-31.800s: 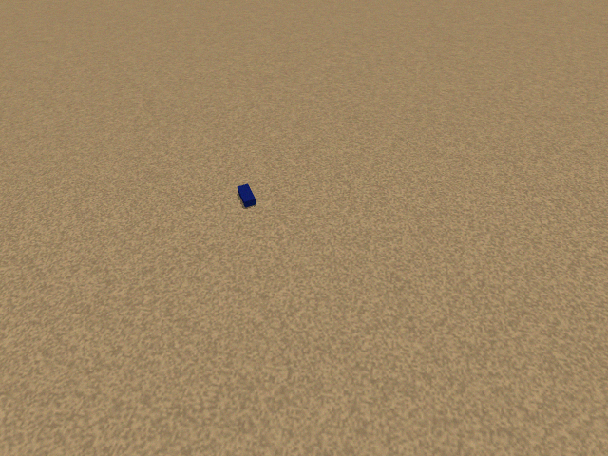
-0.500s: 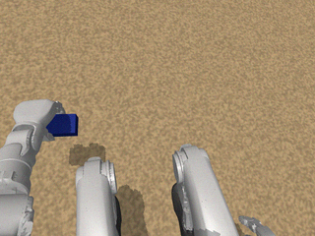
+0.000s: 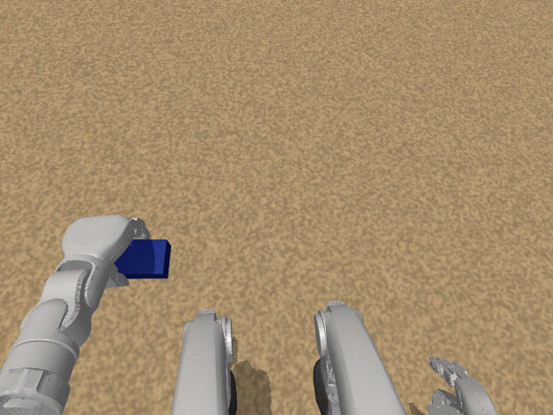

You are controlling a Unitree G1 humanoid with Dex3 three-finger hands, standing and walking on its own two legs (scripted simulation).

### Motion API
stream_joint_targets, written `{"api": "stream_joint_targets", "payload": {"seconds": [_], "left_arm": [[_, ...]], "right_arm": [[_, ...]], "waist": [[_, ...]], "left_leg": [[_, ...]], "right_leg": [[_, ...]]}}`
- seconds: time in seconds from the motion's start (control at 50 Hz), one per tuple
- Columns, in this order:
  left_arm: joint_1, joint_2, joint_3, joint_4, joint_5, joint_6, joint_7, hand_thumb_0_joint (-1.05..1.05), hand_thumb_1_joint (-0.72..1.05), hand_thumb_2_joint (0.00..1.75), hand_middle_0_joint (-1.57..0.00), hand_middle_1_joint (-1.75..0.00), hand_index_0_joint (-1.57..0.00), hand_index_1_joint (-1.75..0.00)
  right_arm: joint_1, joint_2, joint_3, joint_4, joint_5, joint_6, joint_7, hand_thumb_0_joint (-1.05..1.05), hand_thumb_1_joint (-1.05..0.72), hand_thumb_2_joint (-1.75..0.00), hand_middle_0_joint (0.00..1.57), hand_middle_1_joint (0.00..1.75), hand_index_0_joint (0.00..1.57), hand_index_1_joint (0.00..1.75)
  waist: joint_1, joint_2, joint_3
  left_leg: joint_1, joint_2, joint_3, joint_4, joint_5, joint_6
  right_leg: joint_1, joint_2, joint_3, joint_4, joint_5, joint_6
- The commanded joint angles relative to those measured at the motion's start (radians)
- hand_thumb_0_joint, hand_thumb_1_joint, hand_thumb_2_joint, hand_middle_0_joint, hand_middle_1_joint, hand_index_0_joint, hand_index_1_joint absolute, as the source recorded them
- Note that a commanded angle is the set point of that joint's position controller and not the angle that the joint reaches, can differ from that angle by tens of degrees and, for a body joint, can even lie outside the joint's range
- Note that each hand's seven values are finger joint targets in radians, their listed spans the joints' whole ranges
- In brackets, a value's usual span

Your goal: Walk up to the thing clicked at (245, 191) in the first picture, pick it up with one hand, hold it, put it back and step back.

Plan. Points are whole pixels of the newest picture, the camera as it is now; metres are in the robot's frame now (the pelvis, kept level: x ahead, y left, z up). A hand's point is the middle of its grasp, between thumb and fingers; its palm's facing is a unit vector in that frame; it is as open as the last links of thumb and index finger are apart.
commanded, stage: lift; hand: left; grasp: from above
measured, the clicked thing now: (128, 259) +0.39 +0.24 -0.12
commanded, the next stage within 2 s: hold in 0.82 s
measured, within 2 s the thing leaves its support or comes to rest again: neither
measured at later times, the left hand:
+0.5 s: hand (76, 231) +0.35 +0.23 +0.08, palm faces -0.46 -0.07 -0.89, open 8.4 cm
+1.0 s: hand (48, 186) +0.37 +0.22 +0.15, palm faces -0.47 -0.07 -0.88, open 8.4 cm
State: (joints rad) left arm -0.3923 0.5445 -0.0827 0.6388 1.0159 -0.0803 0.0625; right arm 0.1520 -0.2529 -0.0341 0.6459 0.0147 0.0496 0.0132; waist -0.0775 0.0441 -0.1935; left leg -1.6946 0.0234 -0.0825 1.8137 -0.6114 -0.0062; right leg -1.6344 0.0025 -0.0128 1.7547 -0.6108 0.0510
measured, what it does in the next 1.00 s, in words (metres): rises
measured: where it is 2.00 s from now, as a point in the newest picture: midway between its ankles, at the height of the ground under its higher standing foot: outside the picture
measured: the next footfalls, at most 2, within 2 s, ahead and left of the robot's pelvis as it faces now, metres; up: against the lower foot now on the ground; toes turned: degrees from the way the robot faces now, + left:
none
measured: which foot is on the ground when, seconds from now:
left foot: down 0.00-1.00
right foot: down 0.00-1.00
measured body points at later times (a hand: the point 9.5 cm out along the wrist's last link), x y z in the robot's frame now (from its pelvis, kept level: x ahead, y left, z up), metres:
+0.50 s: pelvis +0.04 +0.00 +0.16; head +0.11 +0.00 +0.60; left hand +0.37 +0.23 +0.13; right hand +0.15 -0.27 +0.04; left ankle +0.09 +0.12 -0.48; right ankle +0.09 -0.15 -0.48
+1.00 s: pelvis +0.07 +0.00 +0.22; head +0.11 -0.01 +0.67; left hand +0.39 +0.23 +0.20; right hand +0.18 -0.27 +0.10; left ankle +0.09 +0.12 -0.48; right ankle +0.09 -0.15 -0.48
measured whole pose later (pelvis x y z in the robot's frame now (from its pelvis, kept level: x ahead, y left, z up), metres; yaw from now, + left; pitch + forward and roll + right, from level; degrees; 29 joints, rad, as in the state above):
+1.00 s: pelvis +0.07 +0.00 +0.22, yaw +1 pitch +9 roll -1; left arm -0.25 0.41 -0.17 0.72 1.02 -0.07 0.06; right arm 0.25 -0.24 -0.05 0.71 0.04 0.02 -0.05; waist -0.04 0.03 -0.08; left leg -0.62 0.03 0.01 0.84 -0.38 -0.01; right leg -0.60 -0.01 0.03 0.81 -0.37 0.04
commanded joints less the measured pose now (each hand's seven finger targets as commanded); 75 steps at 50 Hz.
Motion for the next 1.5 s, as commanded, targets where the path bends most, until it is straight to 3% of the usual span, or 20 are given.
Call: {"api": "stream_joint_targets", "payload": {"seconds": [0.0,0.12,0.18,0.2,0.34,0.48,0.5,0.6,0.66,0.72,0.82,1.02,1.06,1.14,1.16,1.18,1.2,1.28,1.38,1.48], "left_arm": [[-0.224,0.215,0.081,-0.255,-0.024,0.015,0.017,0.0,0.75,0.55,-1.14,-0.39,-1.13,-0.4],[-0.195,0.189,0.073,-0.235,-0.032,0.024,0.017,0.0,0.73,0.54,-1.14,-0.36,-1.12,-0.38],[-0.186,0.155,0.046,-0.19,-0.022,0.021,0.018,0.0,0.71,0.54,-1.12,-0.39,-1.11,-0.4],[-0.171,0.149,0.042,-0.188,-0.024,0.02,0.021,0.0,0.71,0.52,-1.12,-0.37,-1.11,-0.39],[-0.155,0.125,0.027,-0.158,-0.016,0.015,0.027,0.0,0.63,0.51,-1.08,-0.35,-1.05,-0.38],[-0.211,0.103,0.015,-0.123,0.005,0.014,0.067,0.0,0.68,0.51,-1.11,-0.35,-1.09,-0.37],[-0.204,0.116,0.032,-0.113,0.007,0.016,0.073,0.0,0.68,0.51,-1.12,-0.33,-1.09,-0.35],[-0.202,0.1,0.013,-0.078,0.009,0.031,0.077,0.0,0.69,0.51,-1.14,-0.3,-1.11,-0.33],[-0.149,0.088,0.014,-0.054,-0.004,0.035,0.066,0.0,0.68,0.52,-1.13,-0.31,-1.1,-0.34],[-0.135,0.071,0.001,-0.069,-0.011,0.031,0.046,0.0,0.7,0.51,-1.14,-0.31,-1.11,-0.34],[-0.162,0.076,-0.001,-0.104,-0.012,0.014,0.028,0.0,0.73,0.52,-1.16,-0.32,-1.14,-0.35],[-0.18,0.086,-0.001,-0.1,0.02,0.007,0.031,0.0,0.75,0.53,-1.14,-0.35,-1.14,-0.36],[-0.187,0.094,0.009,-0.121,0.01,0.007,0.028,0.0,0.76,0.52,-1.13,-0.35,-1.13,-0.35],[-0.139,0.072,-0.006,-0.114,0.003,0.019,0.004,0.0,0.74,0.52,-1.13,-0.34,-1.13,-0.35],[-0.139,0.056,-0.024,-0.128,0.001,0.02,-0.006,0.0,0.72,0.53,-1.13,-0.33,-1.12,-0.34],[-0.171,0.071,-0.016,-0.165,-0.006,0.017,-0.013,0.0,0.74,0.51,-1.12,-0.34,-1.12,-0.35],[-0.156,0.09,-0.001,-0.143,-0.006,0.017,-0.018,0.0,0.74,0.51,-1.12,-0.34,-1.12,-0.34],[-0.145,0.076,-0.01,-0.153,-0.008,0.013,-0.037,0.0,0.75,0.5,-1.14,-0.33,-1.13,-0.34],[-0.163,0.092,0.006,-0.204,-0.008,0.004,-0.049,0.0,0.76,0.52,-1.15,-0.34,-1.15,-0.35],[-0.153,0.089,0.01,-0.205,-0.007,0.005,-0.049,0.0,0.77,0.54,-1.17,-0.34,-1.16,-0.35]], "right_arm": [[0.071,-0.173,-0.061,-0.087,0.011,-0.028,-0.043,0.0,-0.9,-0.9,0.2,0.3,0.2,0.3],[0.059,-0.156,-0.045,-0.072,0.023,-0.047,-0.071,0.0,-0.9,-0.9,0.2,0.3,0.2,0.3],[0.067,-0.144,-0.04,-0.061,0.024,-0.059,-0.079,0.0,-0.91,-0.9,0.2,0.3,0.2,0.3],[0.061,-0.143,-0.04,-0.065,0.025,-0.063,-0.08,0.0,-0.9,-0.9,0.2,0.3,0.2,0.3],[0.083,-0.133,-0.046,-0.052,0.027,-0.084,-0.085,0.0,-0.91,-0.91,0.2,0.3,0.2,0.3],[0.108,-0.132,-0.051,-0.031,0.025,-0.09,-0.082,0.0,-0.9,-0.9,0.2,0.3,0.2,0.3],[0.105,-0.137,-0.054,-0.031,0.025,-0.089,-0.081,0.0,-0.9,-0.9,0.2,0.3,0.2,0.3],[0.102,-0.136,-0.054,-0.032,0.026,-0.082,-0.073,0.0,-0.9,-0.9,0.2,0.3,0.2,0.3],[0.101,-0.134,-0.053,-0.04,0.025,-0.079,-0.068,0.0,-0.9,-0.9,0.2,0.3,0.2,0.3],[0.1,-0.13,-0.055,-0.047,0.027,-0.076,-0.07,0.0,-0.9,-0.9,0.2,0.3,0.2,0.3],[0.102,-0.13,-0.058,-0.051,0.028,-0.069,-0.073,0.0,-0.9,-0.9,0.2,0.3,0.2,0.3],[0.08,-0.134,-0.06,-0.048,0.03,-0.053,-0.074,0.0,-0.9,-0.9,0.2,0.3,0.2,0.3],[0.07,-0.138,-0.063,-0.053,0.03,-0.051,-0.072,0.0,-0.9,-0.9,0.2,0.3,0.2,0.3],[0.057,-0.137,-0.062,-0.062,0.034,-0.044,-0.071,0.0,-0.9,-0.9,0.2,0.3,0.2,0.3],[0.055,-0.135,-0.061,-0.064,0.034,-0.043,-0.071,0.0,-0.9,-0.9,0.2,0.3,0.2,0.3],[0.055,-0.137,-0.063,-0.065,0.035,-0.042,-0.073,0.0,-0.9,-0.9,0.2,0.3,0.2,0.3],[0.051,-0.141,-0.064,-0.065,0.035,-0.042,-0.074,0.0,-0.9,-0.9,0.2,0.3,0.2,0.3],[0.036,-0.132,-0.054,-0.083,0.038,-0.039,-0.077,0.0,-0.9,-0.9,0.2,0.3,0.2,0.3],[0.029,-0.137,-0.057,-0.093,0.039,-0.037,-0.079,0.0,-0.9,-0.9,0.2,0.3,0.2,0.3],[0.02,-0.137,-0.053,-0.097,0.039,-0.037,-0.079,0.0,-0.9,-0.9,0.2,0.3,0.2,0.3]], "waist": [[-0.003,0.097,-0.489],[-0.005,0.068,-0.353],[-0.01,0.066,-0.311],[0.001,0.042,-0.298],[0.015,0.044,-0.287],[0.017,0.036,-0.265],[0.025,0.046,-0.268],[0.025,0.015,-0.22],[0.038,-0.007,-0.19],[0.03,-0.013,-0.191],[0.033,0.001,-0.181],[0.036,-0.005,-0.159],[0.044,0.02,-0.158],[0.049,-0.01,-0.132],[0.045,-0.02,-0.137],[0.046,-0.002,-0.162],[0.052,0.001,-0.152],[0.055,-0.029,-0.114],[0.061,-0.009,-0.145],[0.065,-0.002,-0.116]], "left_leg": [[0.544,-0.016,0.025,-0.422,0.025,0.027],[0.659,-0.008,0.012,-0.582,-0.014,0.021],[0.72,-0.008,0.019,-0.633,0.036,0.016],[0.727,-0.01,0.025,-0.654,0.032,0.02],[0.881,-0.019,0.054,-0.765,0.158,0.012],[1.021,-0.025,0.072,-0.861,0.28,0.009],[1.052,-0.022,0.071,-0.882,0.293,0.005],[1.115,-0.028,0.076,-0.954,0.334,0.007],[1.132,-0.034,0.082,-0.995,0.339,0.01],[1.176,-0.032,0.078,-1.021,0.387,0.008],[1.239,-0.031,0.085,-1.062,0.445,0.007],[1.324,-0.034,0.096,-1.124,0.498,0.006],[1.342,-0.032,0.092,-1.146,0.491,0.001],[1.352,-0.032,0.097,-1.168,0.502,0.004],[1.364,-0.032,0.099,-1.167,0.527,0.006],[1.377,-0.031,0.098,-1.169,0.545,0.004],[1.377,-0.029,0.099,-1.172,0.547,0.004],[1.359,-0.039,0.108,-1.185,0.511,0.012],[1.397,-0.034,0.107,-1.198,0.544,0.008],[1.396,-0.03,0.105,-1.216,0.52,0.007]], "right_leg": [[0.365,0.037,-0.046,-0.345,0.09,-0.066],[0.484,0.038,-0.033,-0.484,0.058,-0.065],[0.534,0.036,-0.023,-0.548,0.092,-0.068],[0.568,0.036,-0.02,-0.578,0.086,-0.069],[0.743,0.041,0.0,-0.723,0.18,-0.07],[0.871,0.039,0.004,-0.831,0.291,-0.067],[0.886,0.038,0.003,-0.839,0.3,-0.067],[0.968,0.035,0.005,-0.924,0.341,-0.06],[1.024,0.03,0.012,-0.966,0.348,-0.057],[1.056,0.032,0.016,-0.991,0.389,-0.055],[1.098,0.031,0.016,-1.028,0.437,-0.058],[1.167,0.029,0.018,-1.096,0.483,-0.055],[1.171,0.032,0.013,-1.104,0.467,-0.059],[1.204,0.034,0.014,-1.127,0.476,-0.058],[1.206,0.034,0.016,-1.128,0.503,-0.057],[1.219,0.036,0.017,-1.127,0.517,-0.057],[1.223,0.037,0.012,-1.129,0.51,-0.058],[1.233,0.032,0.026,-1.155,0.497,-0.055],[1.249,0.034,0.022,-1.151,0.514,-0.059],[1.247,0.038,0.018,-1.16,0.483,-0.061]]}}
